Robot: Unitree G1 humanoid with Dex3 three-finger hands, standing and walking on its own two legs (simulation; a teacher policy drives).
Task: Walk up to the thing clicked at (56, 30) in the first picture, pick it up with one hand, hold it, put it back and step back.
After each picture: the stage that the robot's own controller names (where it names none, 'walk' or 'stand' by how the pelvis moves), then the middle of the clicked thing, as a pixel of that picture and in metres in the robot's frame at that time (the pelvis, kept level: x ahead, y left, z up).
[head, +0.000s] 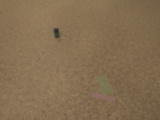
stand; (56, 33) +1.63 +0.33 -0.72
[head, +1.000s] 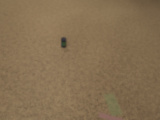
walk; (63, 42) +1.51 +0.16 -0.70
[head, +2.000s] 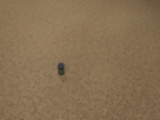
walk; (61, 69) +0.96 +0.17 -0.70
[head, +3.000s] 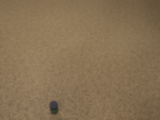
walk; (53, 107) +0.61 +0.18 -0.71
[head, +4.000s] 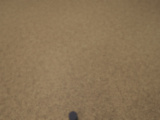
walk; (73, 118) +0.45 +0.12 -0.69
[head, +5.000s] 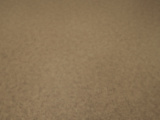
stand; out of the picture +0.42 +0.01 -0.69
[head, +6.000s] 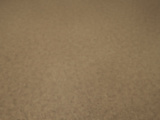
stand; out of the picture +0.41 +0.03 -0.72
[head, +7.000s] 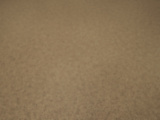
stand; out of the picture +0.40 +0.01 -0.72
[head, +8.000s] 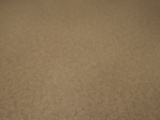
stand; out of the picture +0.39 +0.03 -0.73
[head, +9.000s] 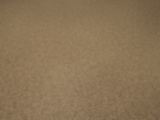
stand; out of the picture +0.39 +0.03 -0.73
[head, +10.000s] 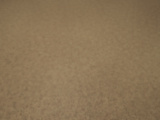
stand; out of the picture +0.38 +0.02 -0.73
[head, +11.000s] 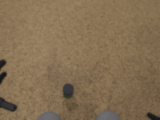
go down; (68, 91) +0.44 +0.04 -0.50
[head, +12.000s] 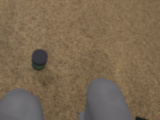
go down; (39, 60) +0.48 +0.10 -0.29
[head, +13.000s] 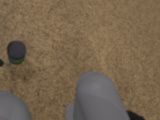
close in; (16, 53) +0.47 +0.12 -0.27
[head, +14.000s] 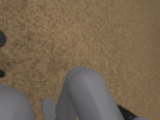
close in; out of the picture +0.48 +0.14 -0.28
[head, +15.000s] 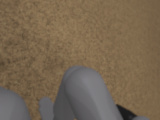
close; out of the picture +0.47 +0.15 -0.27
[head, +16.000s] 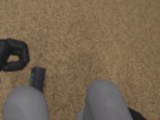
lift; (37, 81) +0.38 +0.12 -0.33
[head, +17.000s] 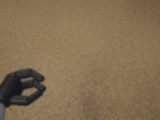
go down; out of the picture +0.33 +0.03 -0.66
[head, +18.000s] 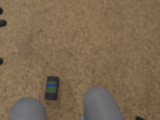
go down; (52, 88) +0.38 +0.05 -0.41
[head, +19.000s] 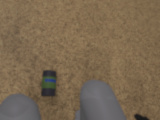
go down; (49, 83) +0.38 +0.03 -0.35
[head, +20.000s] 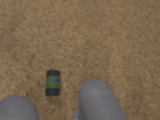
go down; (52, 83) +0.37 +0.01 -0.35
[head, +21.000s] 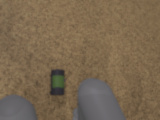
go down; (57, 82) +0.37 -0.02 -0.34
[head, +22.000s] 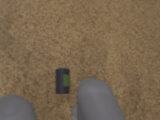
go down; (62, 81) +0.37 -0.04 -0.34
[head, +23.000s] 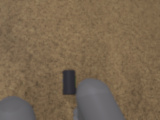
go down; (69, 82) +0.37 -0.07 -0.35
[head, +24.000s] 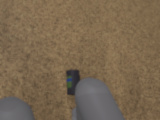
go down; (73, 82) +0.36 -0.10 -0.34
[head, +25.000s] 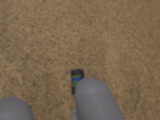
go down; (77, 81) +0.36 -0.12 -0.34
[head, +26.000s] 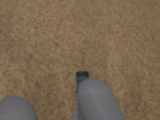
go down; (82, 83) +0.36 -0.14 -0.34
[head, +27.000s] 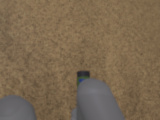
go down; (83, 83) +0.35 -0.15 -0.34
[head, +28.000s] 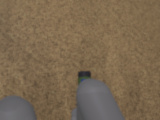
go down; (84, 83) +0.35 -0.16 -0.35
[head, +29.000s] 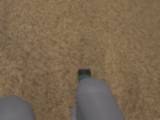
go down; (84, 81) +0.36 -0.16 -0.34
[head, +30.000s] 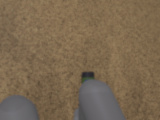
go down; (88, 83) +0.35 -0.17 -0.35
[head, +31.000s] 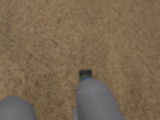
go down; (86, 81) +0.36 -0.16 -0.35
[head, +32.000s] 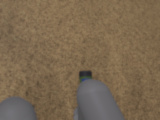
go down; (85, 82) +0.35 -0.16 -0.36
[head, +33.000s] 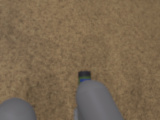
go down; (84, 82) +0.35 -0.16 -0.37
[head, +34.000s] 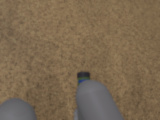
go down; (84, 83) +0.35 -0.15 -0.36
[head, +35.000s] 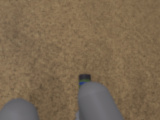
go down; (85, 85) +0.35 -0.15 -0.37
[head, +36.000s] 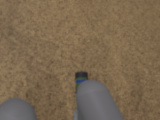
go down; (81, 83) +0.35 -0.14 -0.36
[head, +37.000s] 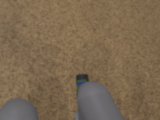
go down; (82, 86) +0.36 -0.14 -0.37
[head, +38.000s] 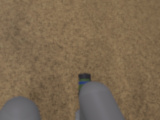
go down; (84, 85) +0.35 -0.15 -0.37
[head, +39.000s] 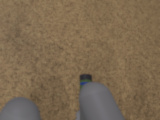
go down; (85, 86) +0.35 -0.15 -0.37
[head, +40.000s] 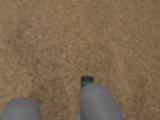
go down; (87, 87) +0.35 -0.16 -0.38
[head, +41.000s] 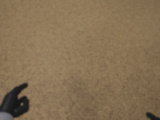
stand; out of the picture +0.28 -0.20 -0.60
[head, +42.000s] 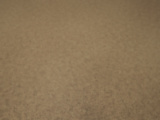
stand; out of the picture +0.24 -0.21 -0.68
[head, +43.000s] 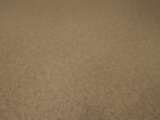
stand; out of the picture +0.23 -0.22 -0.68
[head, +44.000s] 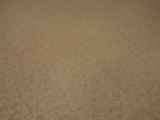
stand; out of the picture +0.23 -0.24 -0.73
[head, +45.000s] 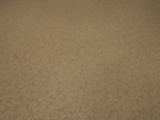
stand; out of the picture +0.22 -0.24 -0.75
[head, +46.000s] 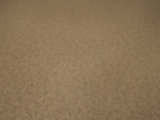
stand; out of the picture +0.20 -0.25 -0.75
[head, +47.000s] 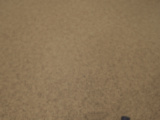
walk; out of the picture +0.35 -0.27 -0.72
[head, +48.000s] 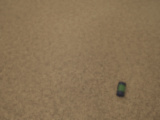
walk; (121, 89) +0.64 -0.29 -0.72
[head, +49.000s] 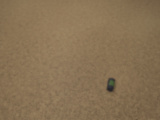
stand; (110, 84) +0.85 -0.27 -0.73
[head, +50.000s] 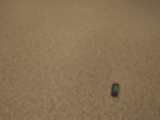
stand; (114, 89) +0.80 -0.31 -0.75
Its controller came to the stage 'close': yes
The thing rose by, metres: 0.01
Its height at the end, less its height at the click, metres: -0.02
